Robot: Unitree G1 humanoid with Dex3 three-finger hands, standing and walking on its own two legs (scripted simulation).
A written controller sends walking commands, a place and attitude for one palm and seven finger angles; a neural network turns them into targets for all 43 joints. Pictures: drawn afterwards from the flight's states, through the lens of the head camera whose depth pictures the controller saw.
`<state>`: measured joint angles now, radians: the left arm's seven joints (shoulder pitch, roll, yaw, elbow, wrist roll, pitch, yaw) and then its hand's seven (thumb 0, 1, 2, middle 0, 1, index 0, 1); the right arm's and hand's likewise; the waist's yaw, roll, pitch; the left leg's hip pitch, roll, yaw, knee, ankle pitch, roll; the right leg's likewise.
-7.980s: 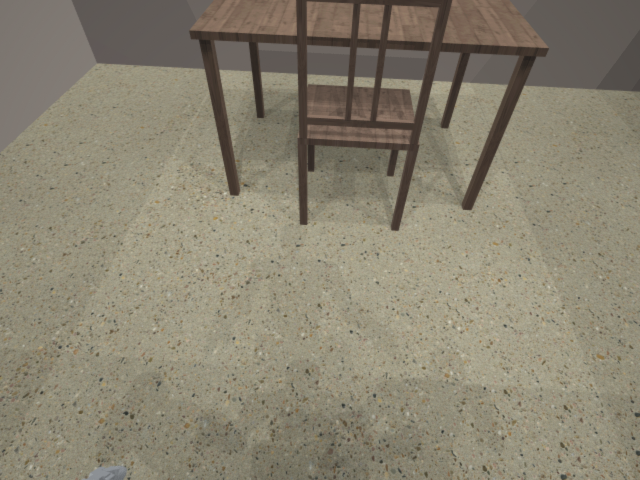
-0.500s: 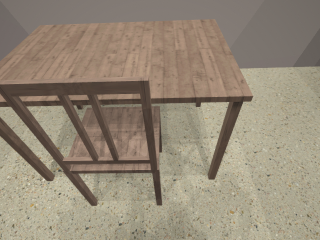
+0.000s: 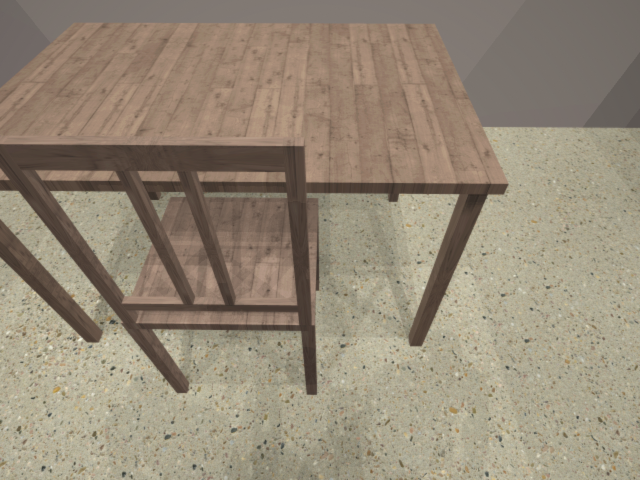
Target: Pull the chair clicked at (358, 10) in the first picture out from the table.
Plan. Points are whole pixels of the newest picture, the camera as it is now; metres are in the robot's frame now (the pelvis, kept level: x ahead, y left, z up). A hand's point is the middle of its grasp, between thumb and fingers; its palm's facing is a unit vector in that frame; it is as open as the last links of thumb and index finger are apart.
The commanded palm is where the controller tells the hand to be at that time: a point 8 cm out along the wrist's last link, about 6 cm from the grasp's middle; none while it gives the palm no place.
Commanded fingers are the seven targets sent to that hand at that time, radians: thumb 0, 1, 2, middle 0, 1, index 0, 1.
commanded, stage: look again from close up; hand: left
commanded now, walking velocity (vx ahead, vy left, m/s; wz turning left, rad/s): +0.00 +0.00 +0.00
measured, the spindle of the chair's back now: (163, 246) +0.49 +0.30 -0.05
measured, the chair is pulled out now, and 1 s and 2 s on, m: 0.00 0.00 0.00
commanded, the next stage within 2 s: shuffle to correct the standing spot in 0.90 s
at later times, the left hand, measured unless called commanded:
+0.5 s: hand out of the picture +0.04 +0.25 -0.17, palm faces +0.00 -0.97 -0.22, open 7.3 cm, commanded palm none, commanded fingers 0.00 0.90 0.90 -0.20 -0.30 -0.20 -0.30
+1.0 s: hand out of the picture -0.03 +0.23 -0.17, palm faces -0.01 -0.98 -0.19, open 7.3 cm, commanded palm none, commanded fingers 0.00 0.90 0.90 -0.20 -0.30 -0.20 -0.30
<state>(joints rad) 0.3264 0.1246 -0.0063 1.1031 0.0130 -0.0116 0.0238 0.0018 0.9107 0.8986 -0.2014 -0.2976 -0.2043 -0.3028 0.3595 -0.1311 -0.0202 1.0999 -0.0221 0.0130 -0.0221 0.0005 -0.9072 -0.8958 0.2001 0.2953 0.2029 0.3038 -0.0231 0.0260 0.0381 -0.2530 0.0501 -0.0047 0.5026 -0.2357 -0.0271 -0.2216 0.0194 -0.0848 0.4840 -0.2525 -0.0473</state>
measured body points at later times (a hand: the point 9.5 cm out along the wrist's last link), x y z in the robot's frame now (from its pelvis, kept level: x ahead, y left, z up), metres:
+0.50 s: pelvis +0.00 +0.06 +0.00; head +0.00 +0.07 +0.45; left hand +0.04 +0.30 -0.15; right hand +0.06 -0.17 -0.15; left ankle +0.02 +0.14 -0.74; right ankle +0.01 -0.09 -0.74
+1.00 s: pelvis -0.01 +0.06 +0.00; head +0.00 +0.06 +0.45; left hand -0.03 +0.28 -0.16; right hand -0.02 -0.15 -0.16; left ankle +0.02 +0.14 -0.74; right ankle +0.01 -0.09 -0.74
